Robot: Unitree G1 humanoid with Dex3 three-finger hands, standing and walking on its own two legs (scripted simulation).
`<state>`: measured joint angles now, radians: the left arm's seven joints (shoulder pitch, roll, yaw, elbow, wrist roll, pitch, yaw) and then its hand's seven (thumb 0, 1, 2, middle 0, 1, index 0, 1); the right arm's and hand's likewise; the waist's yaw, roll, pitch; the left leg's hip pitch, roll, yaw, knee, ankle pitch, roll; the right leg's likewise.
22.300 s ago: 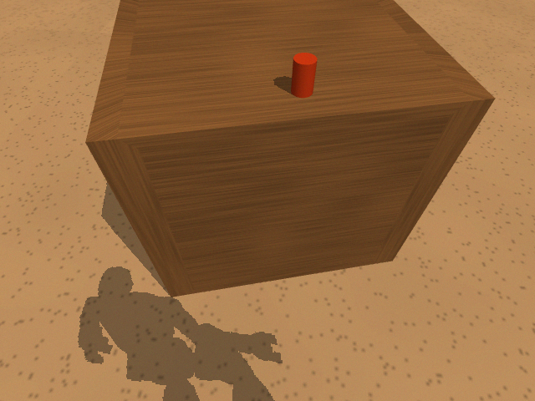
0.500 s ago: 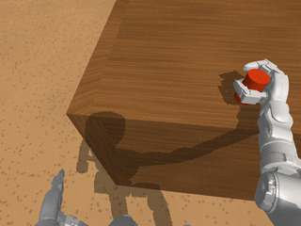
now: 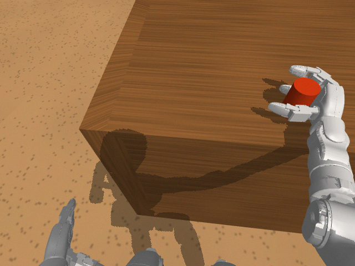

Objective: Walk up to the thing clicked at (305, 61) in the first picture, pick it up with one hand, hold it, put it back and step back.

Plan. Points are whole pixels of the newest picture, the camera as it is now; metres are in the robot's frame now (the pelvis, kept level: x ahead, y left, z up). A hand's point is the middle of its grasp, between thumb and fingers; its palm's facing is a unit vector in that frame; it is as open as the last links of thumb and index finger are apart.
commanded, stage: open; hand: right
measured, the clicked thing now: (298, 99) +0.46 -0.22 +0.10
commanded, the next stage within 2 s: withdraw in 0.10 s
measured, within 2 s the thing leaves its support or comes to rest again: neither
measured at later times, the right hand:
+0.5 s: hand (330, 70) +0.46 -0.25 +0.18, palm faces +0.27 +0.96 +0.00, open 16.8 cm
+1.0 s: hand out of the picture +0.41 -0.37 +0.22, palm faces +0.50 +0.83 -0.26, open 17.6 cm
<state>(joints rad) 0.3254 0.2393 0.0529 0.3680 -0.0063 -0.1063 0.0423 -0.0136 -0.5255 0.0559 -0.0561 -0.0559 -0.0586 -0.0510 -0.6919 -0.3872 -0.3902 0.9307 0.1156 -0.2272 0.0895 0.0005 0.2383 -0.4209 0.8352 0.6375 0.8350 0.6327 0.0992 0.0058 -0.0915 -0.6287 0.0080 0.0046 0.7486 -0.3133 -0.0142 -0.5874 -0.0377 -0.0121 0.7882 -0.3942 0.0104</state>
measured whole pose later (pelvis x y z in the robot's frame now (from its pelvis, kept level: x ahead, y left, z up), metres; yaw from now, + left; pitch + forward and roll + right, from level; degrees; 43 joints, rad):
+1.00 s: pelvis +0.02 +0.00 +0.02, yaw +0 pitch +7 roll +0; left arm 0.36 0.25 0.01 0.45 -0.05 -0.09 0.03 -0.01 -0.51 0.05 -0.05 -0.05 -0.06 -0.05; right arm -0.68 -0.72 -0.50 0.81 -0.01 0.01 0.11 -0.01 0.58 -0.04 0.06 0.06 0.07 0.06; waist 0.02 -0.02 -0.05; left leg -0.42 0.01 0.01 0.56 -0.26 -0.01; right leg -0.38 -0.03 -0.01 0.59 -0.33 0.01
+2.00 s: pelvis +0.00 +0.02 +0.03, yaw -3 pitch -4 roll -1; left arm 0.31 0.21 0.17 0.59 -0.03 -0.11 0.04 -0.01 -0.51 0.05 -0.05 -0.06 -0.06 -0.05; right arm 0.39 -0.35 -0.43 -0.39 0.07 -0.30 0.00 -0.01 0.53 -0.06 0.06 0.06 0.06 0.06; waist -0.06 -0.05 0.05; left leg -0.20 0.02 0.05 0.50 -0.23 0.01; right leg -0.15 -0.02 0.03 0.46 -0.25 0.03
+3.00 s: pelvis +0.03 +0.01 +0.03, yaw -2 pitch +2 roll +0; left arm 0.22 0.21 -0.01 0.69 0.00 -0.06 0.05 0.01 0.90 0.90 -0.20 -0.30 -0.20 -0.30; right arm 0.23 -0.18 -0.02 0.53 0.00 -0.11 -0.08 -0.01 0.56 -0.04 0.05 0.05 0.06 0.05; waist 0.00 0.00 0.04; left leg -0.27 0.02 0.03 0.52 -0.27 -0.01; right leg -0.23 -0.03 0.01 0.51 -0.32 0.02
